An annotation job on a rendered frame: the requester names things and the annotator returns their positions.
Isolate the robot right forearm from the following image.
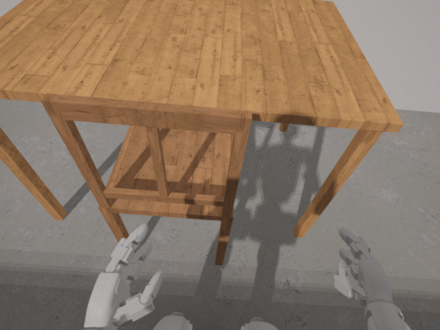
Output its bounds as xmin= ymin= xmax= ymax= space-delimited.
xmin=364 ymin=302 xmax=411 ymax=330

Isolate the left robot thigh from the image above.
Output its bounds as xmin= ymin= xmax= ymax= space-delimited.
xmin=153 ymin=315 xmax=193 ymax=330

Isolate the chair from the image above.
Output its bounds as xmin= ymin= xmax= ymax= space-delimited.
xmin=41 ymin=93 xmax=252 ymax=265

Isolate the right robot hand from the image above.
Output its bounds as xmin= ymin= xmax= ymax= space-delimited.
xmin=334 ymin=228 xmax=393 ymax=308

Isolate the left robot hand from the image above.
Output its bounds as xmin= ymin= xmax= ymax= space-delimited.
xmin=84 ymin=223 xmax=163 ymax=330

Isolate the table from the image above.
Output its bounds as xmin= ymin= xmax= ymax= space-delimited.
xmin=0 ymin=0 xmax=404 ymax=238

